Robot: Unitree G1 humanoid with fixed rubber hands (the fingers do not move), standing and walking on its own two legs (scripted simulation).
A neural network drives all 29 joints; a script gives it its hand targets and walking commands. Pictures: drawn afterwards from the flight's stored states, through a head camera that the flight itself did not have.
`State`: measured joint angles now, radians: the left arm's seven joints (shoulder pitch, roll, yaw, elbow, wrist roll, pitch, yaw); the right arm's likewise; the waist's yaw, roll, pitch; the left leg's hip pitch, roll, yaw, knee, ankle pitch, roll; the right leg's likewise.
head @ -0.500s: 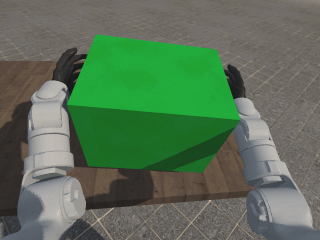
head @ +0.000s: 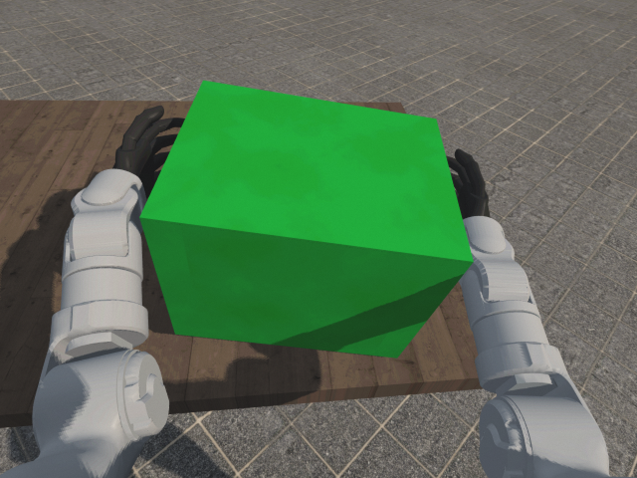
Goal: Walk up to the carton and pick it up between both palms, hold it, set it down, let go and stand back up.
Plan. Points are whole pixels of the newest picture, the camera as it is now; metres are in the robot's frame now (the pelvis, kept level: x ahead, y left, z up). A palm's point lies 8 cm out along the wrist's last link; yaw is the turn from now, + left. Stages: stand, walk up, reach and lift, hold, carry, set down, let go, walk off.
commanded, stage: set down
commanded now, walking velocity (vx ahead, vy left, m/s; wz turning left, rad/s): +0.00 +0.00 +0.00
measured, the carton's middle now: (305, 226) +0.41 -0.02 +0.11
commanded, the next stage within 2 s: none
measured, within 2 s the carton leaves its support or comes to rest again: rests again in 1.20 s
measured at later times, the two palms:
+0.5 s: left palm (139, 188) +0.44 +0.17 +0.17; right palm (467, 228) +0.36 -0.22 +0.14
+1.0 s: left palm (136, 203) +0.44 +0.18 +0.15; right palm (456, 227) +0.37 -0.21 +0.13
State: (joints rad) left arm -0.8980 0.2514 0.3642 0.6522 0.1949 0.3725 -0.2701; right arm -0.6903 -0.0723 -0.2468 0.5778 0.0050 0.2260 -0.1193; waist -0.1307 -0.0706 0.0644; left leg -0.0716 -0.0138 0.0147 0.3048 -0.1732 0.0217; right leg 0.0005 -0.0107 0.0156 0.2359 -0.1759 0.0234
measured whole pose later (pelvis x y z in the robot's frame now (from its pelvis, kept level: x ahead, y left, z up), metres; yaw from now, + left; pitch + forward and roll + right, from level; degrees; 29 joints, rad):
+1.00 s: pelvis +0.00 +0.00 +0.00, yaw -1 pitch -3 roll +0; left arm -0.86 0.24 0.42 0.72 0.25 0.28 -0.30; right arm -0.65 0.00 -0.33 0.57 -0.12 0.10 -0.07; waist -0.10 -0.07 0.10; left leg -0.06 -0.01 0.04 0.29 -0.17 0.02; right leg 0.00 -0.02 -0.02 0.23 -0.17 0.02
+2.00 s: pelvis +0.00 +0.00 +0.00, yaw -1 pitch -2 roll +0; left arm -0.85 0.19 0.48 0.73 0.30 0.18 -0.32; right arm -0.59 0.03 -0.39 0.58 -0.20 -0.02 -0.05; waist -0.08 -0.06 0.12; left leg -0.08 0.00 0.06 0.29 -0.17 0.02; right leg -0.03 -0.02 -0.04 0.24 -0.17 0.02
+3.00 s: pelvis -0.03 +0.00 -0.01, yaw -2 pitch +5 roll -1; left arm -1.04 0.53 -0.19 1.31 -0.41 -0.02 -0.14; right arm -0.82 -0.32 0.07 0.95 0.43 0.08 -0.14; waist -0.16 -0.02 -0.09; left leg -0.36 0.02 0.04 0.45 -0.18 0.02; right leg -0.31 0.00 -0.03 0.39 -0.18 0.01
